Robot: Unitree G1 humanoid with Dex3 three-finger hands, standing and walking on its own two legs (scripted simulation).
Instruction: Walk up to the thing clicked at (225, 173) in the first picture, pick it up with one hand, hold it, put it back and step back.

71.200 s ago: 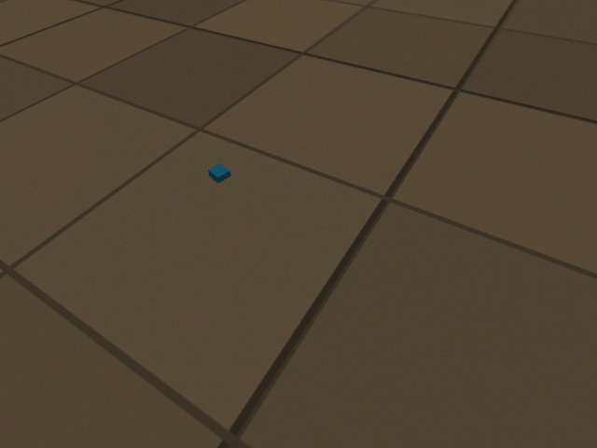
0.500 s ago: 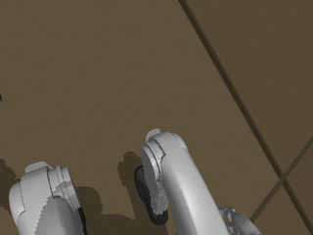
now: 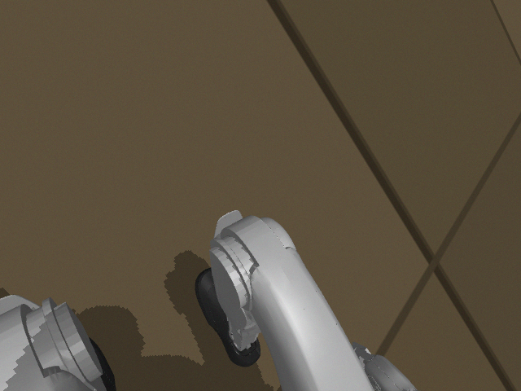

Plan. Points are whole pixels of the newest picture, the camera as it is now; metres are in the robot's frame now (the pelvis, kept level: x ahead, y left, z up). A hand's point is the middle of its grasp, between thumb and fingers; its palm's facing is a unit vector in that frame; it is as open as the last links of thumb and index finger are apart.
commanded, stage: rest palm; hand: left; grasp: from above
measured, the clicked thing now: out of the picture +0.51 +0.36 -0.29
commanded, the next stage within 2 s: close in 1.88 s
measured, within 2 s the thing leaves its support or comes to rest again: neither
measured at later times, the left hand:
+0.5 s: hand out of the picture +0.48 +0.35 -0.24, palm faces -0.45 -0.13 -0.88, open 14.2 cm
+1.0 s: hand out of the picture +0.48 +0.34 -0.25, palm faces -0.45 -0.13 -0.89, open 14.0 cm
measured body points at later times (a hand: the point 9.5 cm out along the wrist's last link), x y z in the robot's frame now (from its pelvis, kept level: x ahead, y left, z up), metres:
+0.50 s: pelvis +0.00 +0.00 +0.00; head +0.29 +0.14 +0.32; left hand +0.50 +0.35 -0.19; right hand +0.06 -0.25 -0.05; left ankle +0.07 +0.13 -0.28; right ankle +0.11 -0.12 -0.28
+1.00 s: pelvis +0.00 +0.00 +0.00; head +0.30 +0.14 +0.31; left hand +0.50 +0.34 -0.20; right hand +0.05 -0.24 -0.05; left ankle +0.07 +0.13 -0.28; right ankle +0.11 -0.12 -0.28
